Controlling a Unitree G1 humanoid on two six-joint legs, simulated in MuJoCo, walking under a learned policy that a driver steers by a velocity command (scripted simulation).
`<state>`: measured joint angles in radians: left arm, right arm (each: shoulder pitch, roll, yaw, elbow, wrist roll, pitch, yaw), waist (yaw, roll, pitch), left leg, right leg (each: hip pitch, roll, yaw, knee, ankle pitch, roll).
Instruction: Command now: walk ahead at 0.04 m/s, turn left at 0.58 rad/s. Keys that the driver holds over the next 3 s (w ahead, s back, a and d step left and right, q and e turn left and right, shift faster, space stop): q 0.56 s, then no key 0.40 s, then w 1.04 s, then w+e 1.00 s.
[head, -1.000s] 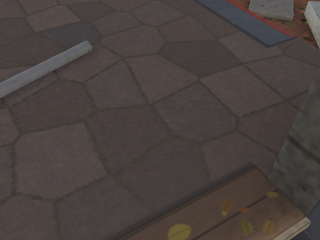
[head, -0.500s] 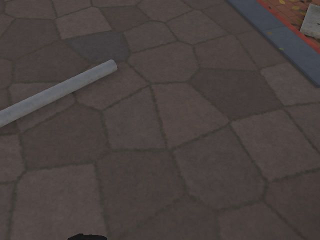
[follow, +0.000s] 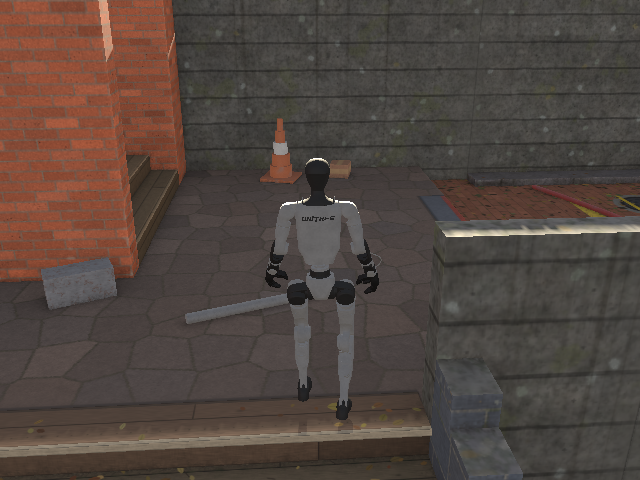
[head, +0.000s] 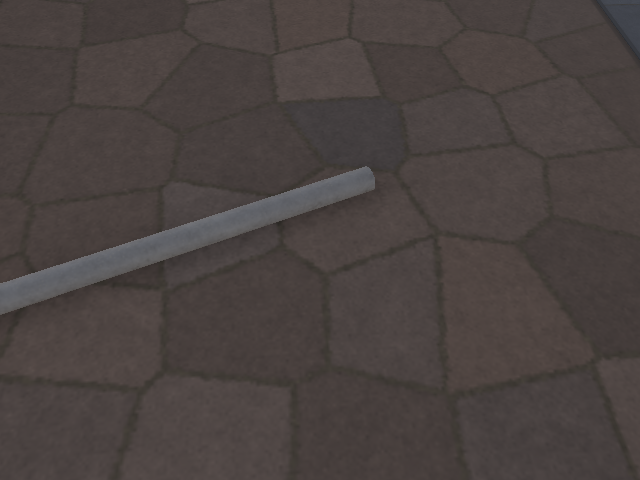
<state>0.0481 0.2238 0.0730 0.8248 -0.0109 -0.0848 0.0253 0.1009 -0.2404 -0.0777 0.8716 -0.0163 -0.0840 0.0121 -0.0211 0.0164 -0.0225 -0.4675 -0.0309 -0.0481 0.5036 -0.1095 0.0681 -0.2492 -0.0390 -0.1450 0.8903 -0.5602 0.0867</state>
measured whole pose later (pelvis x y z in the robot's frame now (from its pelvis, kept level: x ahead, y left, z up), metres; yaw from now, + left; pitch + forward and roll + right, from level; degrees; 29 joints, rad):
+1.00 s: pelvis -0.02 -0.02 +0.00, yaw +27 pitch +1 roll +0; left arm 0.22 0.25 0.07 0.72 0.02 -0.01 0.04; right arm 0.10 -0.17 -0.01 0.59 -0.01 -0.02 0.01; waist 0.01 -0.02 -0.01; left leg -0.34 -0.03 -0.01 0.56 -0.25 0.04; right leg -0.37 -0.07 0.00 0.81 -0.42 0.07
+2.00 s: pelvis +0.36 +0.19 -0.01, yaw +27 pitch +3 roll +2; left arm -0.02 0.22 0.01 0.67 -0.02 -0.09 -0.05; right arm 0.43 -0.25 -0.06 0.88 0.02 -0.06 -0.01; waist -0.07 -0.03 0.02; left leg 0.13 -0.04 0.08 0.25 -0.43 0.01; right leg -0.61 -0.04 -0.02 0.53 0.00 -0.07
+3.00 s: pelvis +0.85 +0.33 -0.01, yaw -4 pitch +3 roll +1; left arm 0.05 0.25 0.06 0.58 -0.02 -0.01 -0.05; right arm 0.35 -0.30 -0.08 0.84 0.02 -0.04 -0.02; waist -0.08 0.00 0.03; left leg 0.04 0.11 0.23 0.42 -0.44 -0.07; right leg -0.52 -0.03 -0.06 0.64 -0.24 -0.08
